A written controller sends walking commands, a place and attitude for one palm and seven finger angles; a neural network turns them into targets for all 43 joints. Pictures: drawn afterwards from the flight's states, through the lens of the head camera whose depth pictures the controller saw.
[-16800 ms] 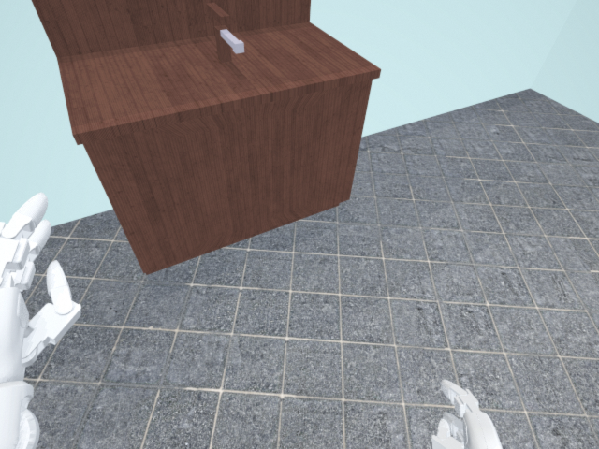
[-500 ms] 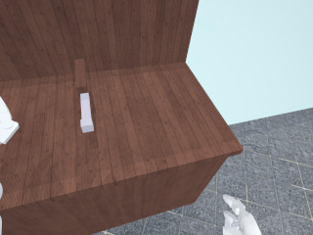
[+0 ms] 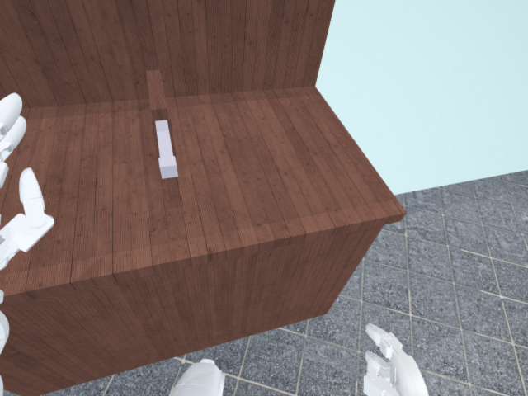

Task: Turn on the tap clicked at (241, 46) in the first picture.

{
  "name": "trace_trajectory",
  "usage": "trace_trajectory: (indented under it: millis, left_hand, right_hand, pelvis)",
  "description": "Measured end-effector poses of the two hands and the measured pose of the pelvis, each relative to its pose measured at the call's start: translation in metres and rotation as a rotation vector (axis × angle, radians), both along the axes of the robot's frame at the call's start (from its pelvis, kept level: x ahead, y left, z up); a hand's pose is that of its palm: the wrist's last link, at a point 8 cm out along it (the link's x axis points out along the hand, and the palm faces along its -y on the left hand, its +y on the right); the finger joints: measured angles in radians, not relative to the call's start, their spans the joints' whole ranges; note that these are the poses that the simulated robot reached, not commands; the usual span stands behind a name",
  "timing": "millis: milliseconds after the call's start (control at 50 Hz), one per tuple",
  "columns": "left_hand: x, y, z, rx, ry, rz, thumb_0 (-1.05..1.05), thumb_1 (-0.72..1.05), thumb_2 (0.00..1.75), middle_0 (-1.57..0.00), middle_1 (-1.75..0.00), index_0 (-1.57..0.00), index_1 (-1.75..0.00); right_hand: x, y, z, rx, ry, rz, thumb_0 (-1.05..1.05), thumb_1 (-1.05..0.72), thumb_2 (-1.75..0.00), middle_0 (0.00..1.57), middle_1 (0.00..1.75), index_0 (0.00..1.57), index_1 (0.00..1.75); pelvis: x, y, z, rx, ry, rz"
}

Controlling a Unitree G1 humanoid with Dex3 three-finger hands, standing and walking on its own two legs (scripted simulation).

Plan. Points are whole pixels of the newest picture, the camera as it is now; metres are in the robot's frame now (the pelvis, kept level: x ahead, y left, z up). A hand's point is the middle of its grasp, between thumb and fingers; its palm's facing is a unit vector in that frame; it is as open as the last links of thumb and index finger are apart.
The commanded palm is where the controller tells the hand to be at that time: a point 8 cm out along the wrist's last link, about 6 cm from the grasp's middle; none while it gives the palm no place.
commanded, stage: shuffle to correct the standing spot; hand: left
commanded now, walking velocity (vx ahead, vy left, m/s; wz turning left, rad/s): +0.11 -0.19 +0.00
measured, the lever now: (168, 167) +0.45 +0.21 +0.07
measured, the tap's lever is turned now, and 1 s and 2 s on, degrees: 0 0 0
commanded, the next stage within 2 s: come to a stop and stand still in 1.94 s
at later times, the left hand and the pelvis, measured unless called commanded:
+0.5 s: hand (41, 276) +0.17 +0.22 +0.21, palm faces +0.34 -0.75 -0.57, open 7.5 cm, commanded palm +0.12 +0.26 +0.20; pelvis -0.05 -0.02 +0.01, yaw -1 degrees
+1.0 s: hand (147, 261) +0.19 +0.14 +0.22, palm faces +0.34 -0.75 -0.56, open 7.5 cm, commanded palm +0.13 +0.18 +0.20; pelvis -0.04 -0.10 +0.00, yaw -1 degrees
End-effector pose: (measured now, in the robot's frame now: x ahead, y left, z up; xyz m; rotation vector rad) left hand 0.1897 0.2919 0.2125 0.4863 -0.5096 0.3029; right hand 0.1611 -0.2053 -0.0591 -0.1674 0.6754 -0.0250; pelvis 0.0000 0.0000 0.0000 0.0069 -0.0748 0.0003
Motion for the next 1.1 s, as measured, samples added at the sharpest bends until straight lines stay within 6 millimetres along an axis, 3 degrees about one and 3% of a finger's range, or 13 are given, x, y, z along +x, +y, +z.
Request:
trace_trajectory:
  millis: [120,260,320,400,500,560,600,720,800,900,1000,1060,1100]
  left_hand:
    - [-0.034,0.006,0.002,-0.034,0.104,0.021,0.02,0.89,0.90,-0.21,-0.30,-0.21,-0.30]
    - [-0.031,0.027,-0.025,-0.092,0.147,0.081,0.02,0.89,0.90,-0.21,-0.30,-0.20,-0.30]
    - [-0.030,0.013,-0.023,-0.083,0.176,0.037,0.02,0.89,0.90,-0.20,-0.30,-0.20,-0.30]
    - [-0.041,-0.018,0.001,0.000,0.153,-0.038,0.02,0.89,0.90,-0.21,-0.30,-0.20,-0.30]
    - [-0.060,-0.034,0.023,0.187,0.145,0.019,0.02,0.89,0.90,-0.21,-0.30,-0.21,-0.30]
    - [-0.064,-0.035,0.013,0.173,0.132,0.083,0.02,0.89,0.90,-0.21,-0.30,-0.21,-0.30]
    - [-0.063,-0.034,0.003,0.092,0.139,0.104,0.01,0.89,0.90,-0.21,-0.30,-0.21,-0.30]
    - [-0.053,-0.053,-0.029,-0.109,0.176,0.067,0.02,0.89,0.90,-0.21,-0.30,-0.20,-0.30]
    - [-0.045,-0.074,-0.040,-0.105,0.128,-0.007,0.02,0.89,0.90,-0.21,-0.30,-0.20,-0.30]
    - [-0.032,-0.095,-0.013,0.013,0.119,-0.039,0.02,0.89,0.90,-0.21,-0.30,-0.21,-0.30]
    - [-0.037,-0.113,0.024,0.195,0.100,-0.001,0.02,0.89,0.90,-0.21,-0.30,-0.21,-0.30]
    - [-0.041,-0.118,0.019,0.207,0.117,0.037,0.02,0.89,0.90,-0.21,-0.30,-0.21,-0.30]
    - [-0.043,-0.118,0.008,0.133,0.145,0.070,0.01,0.89,0.90,-0.21,-0.30,-0.21,-0.30]
  right_hand:
    - [-0.024,0.003,0.011,-0.056,0.084,-0.004,0.01,-0.90,-0.90,0.20,0.30,0.20,0.30]
    - [-0.035,-0.004,0.006,-0.112,0.007,-0.061,0.01,-0.90,-0.90,0.20,0.30,0.20,0.30]
    - [-0.045,-0.003,0.008,-0.071,0.005,-0.072,0.01,-0.90,-0.90,0.20,0.30,0.20,0.30]
    - [-0.060,-0.009,0.008,-0.019,0.020,-0.061,0.01,-0.90,-0.90,0.20,0.30,0.20,0.30]
    - [-0.071,-0.031,-0.013,0.020,0.057,-0.069,0.01,-0.90,-0.90,0.21,0.30,0.20,0.30]
    - [-0.072,-0.051,-0.038,0.002,0.094,-0.063,0.01,-0.90,-0.90,0.21,0.30,0.20,0.30]
    - [-0.073,-0.062,-0.040,-0.023,0.126,-0.069,0.01,-0.90,-0.90,0.20,0.30,0.20,0.30]
    - [-0.074,-0.087,-0.001,-0.100,0.086,-0.105,0.01,-0.90,-0.90,0.20,0.30,0.20,0.30]
    - [-0.069,-0.105,0.008,-0.155,-0.003,-0.137,0.01,-0.90,-0.90,0.20,0.30,0.20,0.30]
    - [-0.070,-0.112,0.006,-0.095,0.003,-0.143,0.01,-0.90,-0.90,0.20,0.30,0.20,0.30]
    - [-0.070,-0.122,-0.018,-0.019,0.064,-0.118,0.01,-0.90,-0.90,0.20,0.30,0.20,0.30]
    - [-0.066,-0.132,-0.040,0.004,0.108,-0.114,0.01,-0.90,-0.90,0.20,0.30,0.20,0.30]
    - [-0.064,-0.139,-0.041,0.005,0.140,-0.112,0.01,-0.90,-0.90,0.20,0.30,0.20,0.30]
  pelvis:
    - [-0.014,0.007,0.021,0.014,0.048,-0.025]
    - [-0.035,0.021,0.007,0.034,0.016,-0.023]
    - [-0.045,0.014,0.010,0.029,-0.003,-0.023]
    - [-0.051,0.003,0.017,-0.007,0.011,-0.020]
    - [-0.048,-0.021,0.007,-0.019,0.035,-0.020]
    - [-0.053,-0.033,-0.008,-0.028,0.016,-0.002]
    - [-0.056,-0.037,-0.007,-0.029,0.004,-0.004]
    - [-0.055,-0.053,0.005,-0.007,0.044,-0.028]
    - [-0.055,-0.060,-0.008,0.027,0.035,-0.061]
    - [-0.051,-0.075,0.002,0.017,0.029,-0.031]
    - [-0.039,-0.095,0.000,-0.018,0.050,-0.019]
    - [-0.037,-0.108,-0.009,-0.048,0.015,0.002]
    - [-0.034,-0.116,-0.007,-0.037,0.008,-0.002]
